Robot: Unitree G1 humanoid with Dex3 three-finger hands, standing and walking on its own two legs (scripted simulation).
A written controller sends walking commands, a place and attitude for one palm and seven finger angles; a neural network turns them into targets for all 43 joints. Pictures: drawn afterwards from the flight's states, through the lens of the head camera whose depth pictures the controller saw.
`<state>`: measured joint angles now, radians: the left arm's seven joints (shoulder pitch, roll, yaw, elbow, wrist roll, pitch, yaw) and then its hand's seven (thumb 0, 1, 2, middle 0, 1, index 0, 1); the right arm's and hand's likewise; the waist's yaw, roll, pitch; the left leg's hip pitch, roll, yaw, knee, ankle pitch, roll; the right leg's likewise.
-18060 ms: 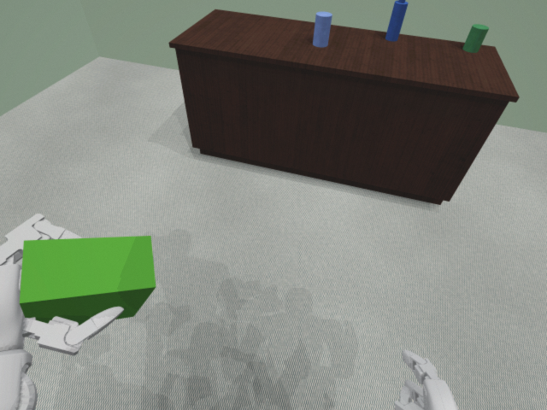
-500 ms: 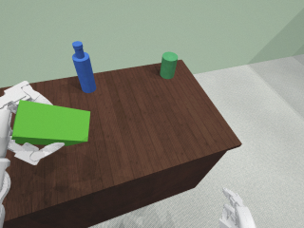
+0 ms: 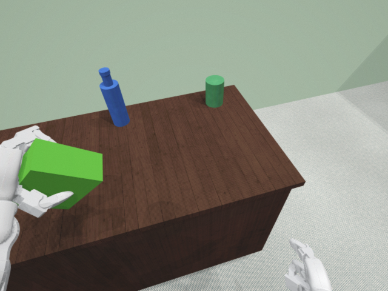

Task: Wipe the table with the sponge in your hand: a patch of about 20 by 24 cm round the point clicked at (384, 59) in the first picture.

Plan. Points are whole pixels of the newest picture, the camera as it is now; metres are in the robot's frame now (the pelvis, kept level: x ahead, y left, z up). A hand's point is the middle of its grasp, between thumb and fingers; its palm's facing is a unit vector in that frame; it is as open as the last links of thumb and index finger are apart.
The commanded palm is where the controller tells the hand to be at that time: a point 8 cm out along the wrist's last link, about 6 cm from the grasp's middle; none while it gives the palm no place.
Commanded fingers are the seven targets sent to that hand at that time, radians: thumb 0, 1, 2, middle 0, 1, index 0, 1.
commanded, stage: turn the palm down, sponge in hand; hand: left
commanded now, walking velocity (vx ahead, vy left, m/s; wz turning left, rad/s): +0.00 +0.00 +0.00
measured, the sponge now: (64, 180) +0.26 +0.28 +0.13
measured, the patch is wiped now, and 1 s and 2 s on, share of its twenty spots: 0.00 0.00 0.00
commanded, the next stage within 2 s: move the sponge above the wiping area in 1.64 s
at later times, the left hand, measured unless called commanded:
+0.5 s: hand (56, 185) +0.25 +0.29 +0.12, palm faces +0.18 -0.40 -0.90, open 9.8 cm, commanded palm +0.22 +0.30 +0.18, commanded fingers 0.00 0.10 1.30 -1.20 -1.60 -1.20 -1.60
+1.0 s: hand (51, 185) +0.26 +0.32 +0.10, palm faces +0.05 -0.20 -0.98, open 9.8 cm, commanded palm +0.23 +0.32 +0.17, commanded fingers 0.00 0.10 1.30 -1.20 -1.60 -1.20 -1.60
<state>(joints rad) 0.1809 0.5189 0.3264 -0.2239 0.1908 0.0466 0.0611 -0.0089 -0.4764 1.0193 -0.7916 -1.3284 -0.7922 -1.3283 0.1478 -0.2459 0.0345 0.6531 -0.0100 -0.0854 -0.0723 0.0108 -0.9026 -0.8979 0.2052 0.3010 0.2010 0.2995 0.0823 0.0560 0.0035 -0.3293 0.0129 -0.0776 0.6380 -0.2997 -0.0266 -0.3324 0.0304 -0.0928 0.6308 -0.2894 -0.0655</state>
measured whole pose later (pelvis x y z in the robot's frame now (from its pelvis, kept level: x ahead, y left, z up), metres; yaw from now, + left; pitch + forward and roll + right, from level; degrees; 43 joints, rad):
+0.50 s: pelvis +0.02 +0.01 +0.00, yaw -3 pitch +1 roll +1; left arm 0.38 0.56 0.24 -0.33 0.41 0.13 0.07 -0.01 -0.47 1.02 -0.79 -1.33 -0.79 -1.33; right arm 0.19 -0.28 -0.02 0.60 0.02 -0.05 -0.12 0.01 -0.91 -0.90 0.20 0.30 0.20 0.30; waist 0.09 0.07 -0.03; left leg -0.34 0.01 -0.03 0.66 -0.35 -0.02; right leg -0.37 0.03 -0.04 0.67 -0.33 -0.05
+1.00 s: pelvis +0.02 +0.05 +0.01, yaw -3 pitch -2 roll +0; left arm 0.21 0.51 -0.01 -0.26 0.79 0.30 0.01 -0.01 -0.47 1.02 -0.79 -1.33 -0.79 -1.33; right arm 0.07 -0.23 0.06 0.63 0.01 -0.01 -0.09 0.01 -0.90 -0.90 0.21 0.30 0.20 0.30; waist 0.13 0.08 0.01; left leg -0.20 -0.03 -0.01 0.50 -0.26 0.03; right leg -0.21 -0.01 -0.02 0.48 -0.23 -0.01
